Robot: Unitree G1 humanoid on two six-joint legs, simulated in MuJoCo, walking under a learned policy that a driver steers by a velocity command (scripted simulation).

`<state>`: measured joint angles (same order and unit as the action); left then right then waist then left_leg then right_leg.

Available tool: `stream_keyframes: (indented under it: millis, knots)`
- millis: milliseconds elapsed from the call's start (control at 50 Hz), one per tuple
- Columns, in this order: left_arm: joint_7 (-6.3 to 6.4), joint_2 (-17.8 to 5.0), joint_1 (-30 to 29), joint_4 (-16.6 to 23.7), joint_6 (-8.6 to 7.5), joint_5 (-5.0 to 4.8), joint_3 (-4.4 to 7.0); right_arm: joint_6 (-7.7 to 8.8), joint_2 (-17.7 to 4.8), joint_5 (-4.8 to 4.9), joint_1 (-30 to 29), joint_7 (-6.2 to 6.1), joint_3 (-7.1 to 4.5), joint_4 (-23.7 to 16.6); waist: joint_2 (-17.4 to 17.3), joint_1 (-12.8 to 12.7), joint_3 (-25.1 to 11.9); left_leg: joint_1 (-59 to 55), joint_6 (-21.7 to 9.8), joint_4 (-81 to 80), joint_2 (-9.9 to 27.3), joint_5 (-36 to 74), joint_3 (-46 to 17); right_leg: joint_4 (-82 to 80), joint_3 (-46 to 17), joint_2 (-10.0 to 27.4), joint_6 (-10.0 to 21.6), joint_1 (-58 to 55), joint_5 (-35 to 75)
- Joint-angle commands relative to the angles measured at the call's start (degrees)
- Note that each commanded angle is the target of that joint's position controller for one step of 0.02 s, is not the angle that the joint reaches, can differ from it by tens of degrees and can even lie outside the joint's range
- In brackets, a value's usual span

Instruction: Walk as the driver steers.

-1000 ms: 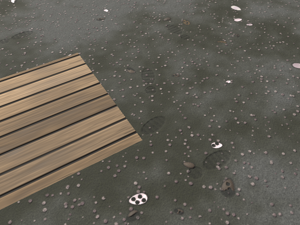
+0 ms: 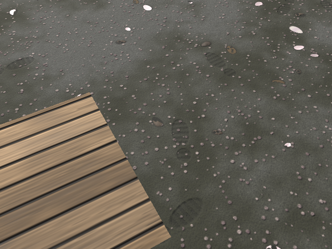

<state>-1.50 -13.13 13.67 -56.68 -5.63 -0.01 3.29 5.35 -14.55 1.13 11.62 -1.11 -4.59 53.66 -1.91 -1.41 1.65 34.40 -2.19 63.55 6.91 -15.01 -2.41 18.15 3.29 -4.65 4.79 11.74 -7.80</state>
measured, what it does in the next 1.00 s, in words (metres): walks ahead: left foot, then right foot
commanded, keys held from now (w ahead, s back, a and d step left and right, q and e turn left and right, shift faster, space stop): w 0.76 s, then w+q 0.24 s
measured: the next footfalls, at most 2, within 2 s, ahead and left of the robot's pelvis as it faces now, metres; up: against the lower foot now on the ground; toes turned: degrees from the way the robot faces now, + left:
left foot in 0.32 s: +0.37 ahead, +0.15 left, +0.00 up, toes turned +2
right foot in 0.86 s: +0.68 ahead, -0.08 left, +0.00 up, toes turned -1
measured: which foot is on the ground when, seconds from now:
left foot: up 0.00-0.30, down 0.32-0.86, up 0.88-1.00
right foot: down 0.00-0.32, up 0.34-0.84, down 0.86-1.00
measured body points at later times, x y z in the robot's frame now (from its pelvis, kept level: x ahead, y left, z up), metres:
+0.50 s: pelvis +0.29 +0.07 +0.00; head +0.32 +0.08 +0.45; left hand +0.38 +0.35 -0.14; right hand +0.38 -0.19 -0.13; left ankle +0.33 +0.15 -0.74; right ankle +0.27 -0.08 -0.66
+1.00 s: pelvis +0.57 +0.01 -0.01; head +0.60 +0.00 +0.44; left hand +0.70 +0.28 -0.12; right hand +0.61 -0.26 -0.15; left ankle +0.46 +0.15 -0.65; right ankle +0.64 -0.08 -0.74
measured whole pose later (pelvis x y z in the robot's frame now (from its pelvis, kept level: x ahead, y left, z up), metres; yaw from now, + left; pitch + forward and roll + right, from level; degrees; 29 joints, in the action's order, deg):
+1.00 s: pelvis +0.57 +0.01 -0.01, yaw +4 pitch +1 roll +0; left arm -1.3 -13.9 6.5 -52.1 -6.1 0.1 3.2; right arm 4.2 -15.3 2.1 18.2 -0.7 -3.6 56.0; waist -1.9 1.0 1.8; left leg 22.7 -2.5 66.6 2.2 -21.9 -2.8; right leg 26.8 5.4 -0.2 2.6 19.1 -9.2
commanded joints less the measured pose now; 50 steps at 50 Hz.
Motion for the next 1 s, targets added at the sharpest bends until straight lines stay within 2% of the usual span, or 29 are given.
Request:
stream_keyframes:
  millis: [20, 120, 220, 260, 280, 300, 320, 340, 360, 380, 400, 420, 460, 500, 540, 580, 660, 740, 780, 820, 840, 860, 880, 900, 920, 940, 960, 980, 1000]
  knots:
    - [1.00, -7.21, -1.62, 2.69, -1.09, -0.02, 0.97, -0.29, -2.48, -0.74, 0.06, -0.23, -0.53, -3.55, 4.38, 2.04, -0.10, 4.78, 1.53, -7.64, 2.84, 7.88, -0.94, -11.80, -13.10, 16.40, 9.91, -0.18, 8.50]
    - [1.62, -8.54, 3.85, 0.87, -0.72, -0.83, 0.88, 0.06, -1.14, -0.49, -11.24, 1.13, 0.75, -6.68, 4.33, -1.38, 1.59, -0.19, 1.47, -27.15, -0.90, 23.04, 2.52, -11.70, -7.05, 13.15, 6.79, -0.74, 9.89]
    - [1.78, -9.71, 9.28, -1.95, 0.52, -1.31, 1.26, 0.32, -2.79, 0.12, -18.34, 2.83, 1.24, -10.07, 4.48, -2.79, 3.40, 3.05, -0.36, -33.63, -2.04, 17.40, 1.76, -7.08, -9.00, 18.37, 6.22, -12.81, 11.16]
    - [2.02, -10.86, 8.52, -1.99, 1.24, -1.14, 1.66, 0.58, -4.59, 0.17, -16.29, 3.25, 0.76, -10.23, 5.69, -0.59, 1.75, -1.14, -1.93, -35.09, -3.37, 12.52, 2.56, -3.07, -8.98, 19.47, 4.99, -16.00, 19.62]
    - [2.05, -11.36, 7.15, -1.60, 1.55, -1.09, 1.79, 0.69, -6.04, 0.02, -11.98, 3.26, 0.05, -9.23, 6.46, 2.16, -1.20, -8.08, -3.00, -35.85, -5.21, 11.20, 4.18, 1.90, -7.82, 18.60, 4.10, -16.06, 29.44]
    - [2.02, -10.30, 6.27, -1.16, 1.87, -0.84, 1.37, 0.68, -8.57, -0.08, -2.52, 2.98, -1.37, -6.26, 5.81, 6.53, -6.89, -20.86, -4.75, -36.04, -6.47, 12.26, 5.13, 12.23, -5.62, 15.62, 2.74, -13.25, 35.35]
    - [2.04, -8.45, 6.37, 0.36, 1.87, 0.10, 0.46, 0.61, -12.83, -0.86, 8.90, 2.46, -2.59, -3.81, 0.62, 10.12, -15.81, -39.59, -8.38, -33.70, 2.74, 14.33, -5.11, 29.73, -2.98, 12.04, 0.93, -1.41, 22.36]
    - [1.28, -0.62, 13.83, 0.44, 0.54, -0.17, -1.82, 0.28, -16.63, -0.99, 12.71, 2.70, -3.28, -2.34, -15.16, 6.46, -24.03, -59.95, -18.29, -40.14, 15.97, 3.89, -32.87, 50.64, -2.46, 1.13, -3.11, 22.36, -16.13]
    - [0.96, -6.17, 11.02, -0.36, -0.86, -1.44, -0.65, 0.12, -10.64, -0.69, 12.66, 2.69, -1.62, -2.68, -10.71, 8.26, -24.15, -59.82, -17.31, -45.24, 15.45, -2.29, -38.98, 57.94, -10.39, 2.82, -2.28, 29.06, -24.56]
    - [0.88, -9.64, 4.92, 1.52, -1.66, -2.71, 0.33, 0.31, -8.32, -0.52, 6.94, 2.46, -0.83, -3.64, -7.70, 7.62, -14.77, -52.03, -14.26, -46.22, 13.34, 0.09, -29.74, 59.05, -9.60, 5.87, -1.39, 33.01, -20.28]
    - [1.34, -9.52, 1.61, 2.23, -1.83, -2.70, 0.39, 0.49, -7.08, -0.87, 2.18, 2.41, -0.31, -4.83, -2.66, 5.81, -9.95, -43.10, -12.72, -47.57, 11.10, 6.38, -22.39, 56.68, -7.94, 8.96, -1.41, 31.17, -14.86]
    - [1.77, -8.93, 0.05, 2.43, -1.52, -1.75, 0.75, 0.71, -5.68, -1.32, -0.60, 2.63, 0.09, -5.03, -0.43, 4.11, -6.22, -35.49, -11.90, -49.26, 9.05, 11.86, -17.49, 52.81, -7.33, 10.71, -1.77, 28.78, -11.56]
    - [1.94, -6.61, 1.91, 2.20, -0.01, -1.13, 0.91, 1.09, -4.01, -1.84, -1.28, 3.03, 0.63, -4.40, -2.02, 1.17, -5.00, -28.86, -11.05, -52.44, 6.58, 14.91, -12.57, 48.23, -7.59, 12.53, -1.94, 23.06, -8.34]
    - [1.99, -4.97, 1.42, 2.56, 1.01, -0.92, 0.78, 1.31, -5.09, -1.36, 0.33, 2.82, 0.40, -3.41, -1.86, 0.44, -3.56, -26.40, -11.68, -54.68, 6.10, 16.80, -9.60, 44.11, -6.85, 13.12, -2.68, 23.35, -6.65]
    - [2.08, -5.25, -2.83, 4.23, 1.37, -0.43, 0.91, 1.19, -6.92, -1.35, 2.21, 2.08, -0.05, -2.57, -1.01, 1.03, -1.70, -26.31, -11.90, -56.39, 6.16, 17.35, -7.89, 37.99, -6.57, 13.42, -3.75, 26.92, -1.40]
    - [1.86, -5.08, -6.81, 5.60, 1.31, -0.14, 0.89, 0.84, -7.31, -1.25, 3.85, 1.44, -0.07, -1.84, -0.99, 1.84, -0.63, -26.61, -10.91, -57.17, 5.18, 17.30, -5.55, 31.07, -6.25, 13.10, -4.35, 28.09, 5.35]
    - [1.19, -4.27, -14.53, 7.74, 0.90, -0.56, 0.30, 0.65, -7.93, -0.68, 7.52, 0.93, -0.06, -0.19, -1.38, 4.18, 1.17, -26.99, -8.95, -57.76, 3.30, 15.62, -1.48, 18.71, -4.01, 10.64, -4.34, 24.74, 14.61]
    - [0.09, -4.69, -20.63, 10.19, 0.54, -1.05, -0.13, -0.21, -8.33, -0.36, 11.52, 0.81, -0.28, 2.16, -1.30, 5.88, 3.25, -34.42, -8.88, -55.38, 6.16, 16.04, -1.75, 13.37, -3.96, 9.72, -3.37, 26.83, 12.27]
    - [-0.60, -5.48, -22.06, 11.39, 0.03, -1.11, -0.05, -0.83, -8.75, -0.14, 12.27, 0.55, -0.57, 2.82, -1.52, 5.51, 3.51, -37.69, -8.45, -52.69, 7.93, 18.94, -3.01, 11.37, -4.26, 9.29, -2.20, 26.42, 8.23]
    - [-0.83, -7.28, -18.54, 11.03, -0.51, -1.12, 0.69, -1.40, -9.65, 0.00, 11.18, 0.38, -0.88, 2.69, -2.80, 2.82, 1.50, -38.44, -7.58, -48.21, 8.18, 27.36, -4.10, 9.50, -3.27, 7.39, -1.15, 19.49, 3.98]
    - [-0.64, -8.87, -12.75, 9.49, -0.75, -1.00, 1.63, -1.65, -9.85, 0.09, 9.74, 0.35, -0.87, 2.25, -3.18, -0.54, -1.78, -37.10, -6.64, -42.26, 6.49, 35.84, -3.18, 8.03, -1.75, 5.57, -0.17, 10.66, 3.74]
    - [-0.11, -12.02, -2.11, 6.40, -0.92, -0.67, 3.16, -1.71, -8.31, -0.29, 8.96, 0.38, -0.24, 1.49, -2.25, -4.90, -8.59, -30.89, -4.98, -30.83, 3.13, 36.58, -1.26, 9.82, -2.88, 6.78, 1.73, -5.09, 5.59]
    - [0.62, -16.84, 8.95, 4.62, -0.78, 0.11, 4.34, -1.57, -5.77, -1.64, 9.42, 0.33, 0.86, -0.40, 5.92, -7.75, -18.51, -17.75, -2.55, -11.46, -2.06, 16.34, 1.85, 11.32, -16.71, 19.34, 5.14, -23.39, 5.97]
    - [0.26, -17.93, 9.69, 3.75, -0.31, 0.17, 4.26, -0.37, 0.81, -0.23, 17.01, 0.78, 2.43, -0.04, 20.63, -3.42, -25.26, 1.90, 0.10, 4.90, -10.23, -18.79, -0.54, 3.29, -41.16, 29.90, 12.84, -37.68, -4.94]
    - [0.33, -11.99, 7.63, 4.56, -0.33, -0.30, 2.78, 0.33, -6.36, 1.27, 12.69, 0.71, 0.74, 0.50, 12.96, -5.27, -19.71, 7.14, -0.34, 10.92, -6.90, -18.14, -6.07, 0.21, -39.52, 27.54, 10.37, -32.64, -11.15]
    - [0.58, -9.39, 2.97, 5.39, -0.54, -0.46, 1.98, 0.61, -8.40, 1.97, 7.92, 0.62, -0.03, -1.06, 10.43, -4.43, -11.78, 9.58, -1.00, 11.10, -4.21, -12.37, -4.69, -1.14, -30.35, 25.95, 7.56, -24.50, -9.66]
    - [0.50, -7.85, -1.28, 6.03, -0.80, -0.15, 1.43, 0.38, -7.67, 1.73, 6.02, 0.17, -0.13, -1.29, 6.10, -2.36, -7.91, 6.82, -0.82, 9.10, -1.49, -7.06, -3.72, -3.19, -24.31, 23.92, 6.17, -16.20, -5.48]
    - [0.38, -6.22, -3.80, 6.05, -1.01, 0.16, 1.07, -0.16, -6.81, 1.04, 5.27, -0.12, -0.55, -1.36, 5.83, -0.88, -4.75, 4.66, -0.67, 6.43, 0.03, -3.72, -3.66, -5.38, -19.12, 21.91, 5.33, -10.17, -2.43]
    - [0.38, -5.56, -4.88, 5.75, -1.20, 0.81, 0.88, -0.93, -5.44, 0.97, 6.66, 0.02, -0.64, -1.29, 7.53, 0.83, -3.99, 1.36, -0.71, 5.10, 1.34, -1.38, -4.05, -7.10, -15.24, 20.64, 4.65, -6.37, -0.50]
Over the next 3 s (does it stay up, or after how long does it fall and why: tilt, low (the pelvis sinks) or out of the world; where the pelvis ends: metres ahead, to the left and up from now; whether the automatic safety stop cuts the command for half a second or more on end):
stays up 1.47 0.50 -0.02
